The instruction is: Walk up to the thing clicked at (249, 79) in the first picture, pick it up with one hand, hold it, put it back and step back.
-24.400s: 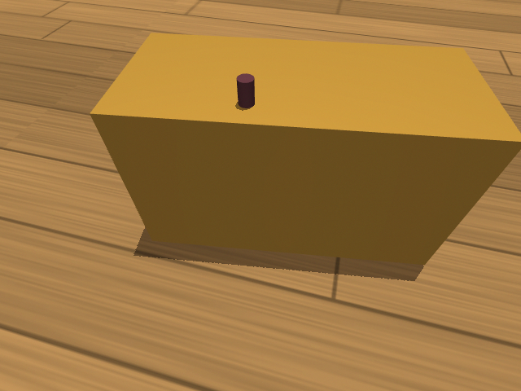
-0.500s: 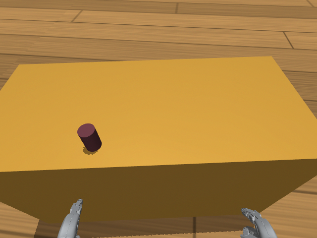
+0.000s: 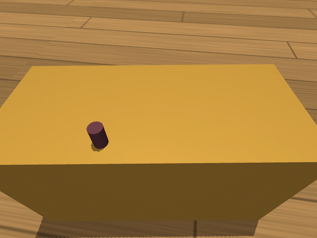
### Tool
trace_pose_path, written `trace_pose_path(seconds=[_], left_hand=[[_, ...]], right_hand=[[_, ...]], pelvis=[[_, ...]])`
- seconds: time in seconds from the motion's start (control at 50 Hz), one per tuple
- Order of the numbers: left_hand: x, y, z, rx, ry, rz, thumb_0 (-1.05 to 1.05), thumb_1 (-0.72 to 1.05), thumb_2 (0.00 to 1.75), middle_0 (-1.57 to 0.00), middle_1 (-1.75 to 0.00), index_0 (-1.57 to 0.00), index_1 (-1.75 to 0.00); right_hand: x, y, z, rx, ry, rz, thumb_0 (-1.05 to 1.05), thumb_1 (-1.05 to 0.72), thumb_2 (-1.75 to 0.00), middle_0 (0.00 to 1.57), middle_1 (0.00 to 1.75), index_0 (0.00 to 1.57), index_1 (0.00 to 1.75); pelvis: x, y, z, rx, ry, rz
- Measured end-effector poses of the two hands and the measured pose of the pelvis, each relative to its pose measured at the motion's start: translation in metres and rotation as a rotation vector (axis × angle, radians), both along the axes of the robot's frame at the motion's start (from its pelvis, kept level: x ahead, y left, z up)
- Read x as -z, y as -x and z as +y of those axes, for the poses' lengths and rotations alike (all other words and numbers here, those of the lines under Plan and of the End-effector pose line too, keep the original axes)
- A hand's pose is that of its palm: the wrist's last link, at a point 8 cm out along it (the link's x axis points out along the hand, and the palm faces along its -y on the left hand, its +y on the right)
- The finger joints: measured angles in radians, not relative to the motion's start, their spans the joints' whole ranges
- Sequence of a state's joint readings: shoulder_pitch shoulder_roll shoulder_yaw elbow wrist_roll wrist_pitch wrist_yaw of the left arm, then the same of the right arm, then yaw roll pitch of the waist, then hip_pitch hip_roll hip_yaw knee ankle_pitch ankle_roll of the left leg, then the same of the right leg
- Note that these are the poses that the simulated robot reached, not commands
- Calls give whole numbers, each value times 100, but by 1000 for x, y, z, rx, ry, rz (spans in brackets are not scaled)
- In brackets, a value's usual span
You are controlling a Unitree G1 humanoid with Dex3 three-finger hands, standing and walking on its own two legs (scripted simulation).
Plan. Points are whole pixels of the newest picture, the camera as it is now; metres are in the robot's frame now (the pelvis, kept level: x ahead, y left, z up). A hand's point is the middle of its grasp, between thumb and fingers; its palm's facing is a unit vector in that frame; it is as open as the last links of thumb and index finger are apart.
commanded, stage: home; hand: left
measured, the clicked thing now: (98, 135) +0.42 +0.22 -0.04
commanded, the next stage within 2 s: stand in 1.32 s
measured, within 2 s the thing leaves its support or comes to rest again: neither
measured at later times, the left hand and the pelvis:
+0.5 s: hand out of the picture +0.07 +0.27 -0.16, palm faces -0.04 -0.94 -0.35, open 17.6 cm; pelvis +0.01 +0.01 +0.00, yaw -1 degrees
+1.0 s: hand out of the picture +0.07 +0.27 -0.16, palm faces -0.04 -0.94 -0.35, open 17.6 cm; pelvis +0.01 +0.01 +0.00, yaw -1 degrees
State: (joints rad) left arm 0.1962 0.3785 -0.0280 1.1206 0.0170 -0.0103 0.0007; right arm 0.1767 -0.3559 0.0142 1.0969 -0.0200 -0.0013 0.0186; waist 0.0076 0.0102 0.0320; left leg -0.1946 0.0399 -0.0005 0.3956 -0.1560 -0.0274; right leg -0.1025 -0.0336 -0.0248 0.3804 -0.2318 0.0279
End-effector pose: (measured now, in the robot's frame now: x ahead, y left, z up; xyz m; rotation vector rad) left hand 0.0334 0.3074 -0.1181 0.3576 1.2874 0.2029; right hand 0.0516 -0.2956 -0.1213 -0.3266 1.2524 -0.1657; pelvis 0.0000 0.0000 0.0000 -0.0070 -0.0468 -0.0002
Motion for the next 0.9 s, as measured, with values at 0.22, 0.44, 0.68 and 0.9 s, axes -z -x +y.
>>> trace_pose_path(seconds=[0.22, 0.44, 0.68, 0.9], left_hand=[[3, -4, -2, -11, 19, -4, 0, -55, 5, -5, -5, -5, -5], [2, -24, 1, 1, 22, -36, 0, -56, 4, -5, -5, -5, -5], [0, -36, 5, 8, 21, -48, 0, -57, 4, -5, -5, -5, -5], [2, -35, 5, 3, 24, -30, 0, -56, 4, -5, -5, -5, -5]], right_hand=[[-2, -7, 7, -1, -4, -11, 1, -90, -90, 21, 30, 21, 30], [-6, -19, 8, 3, 10, -37, 0, -90, -90, 21, 30, 20, 30], [-7, -21, 10, 16, 12, -38, 0, -90, -90, 21, 30, 20, 30], [-6, -17, 10, 24, 14, -13, 1, -90, -90, 21, 30, 20, 30]], pelvis=[[-1, 0, 3, 1, 1, 4], [-2, -5, 8, 8, 0, 1], [-2, -8, 11, 12, -3, 2], [-2, -10, 12, 9, -3, 8]])
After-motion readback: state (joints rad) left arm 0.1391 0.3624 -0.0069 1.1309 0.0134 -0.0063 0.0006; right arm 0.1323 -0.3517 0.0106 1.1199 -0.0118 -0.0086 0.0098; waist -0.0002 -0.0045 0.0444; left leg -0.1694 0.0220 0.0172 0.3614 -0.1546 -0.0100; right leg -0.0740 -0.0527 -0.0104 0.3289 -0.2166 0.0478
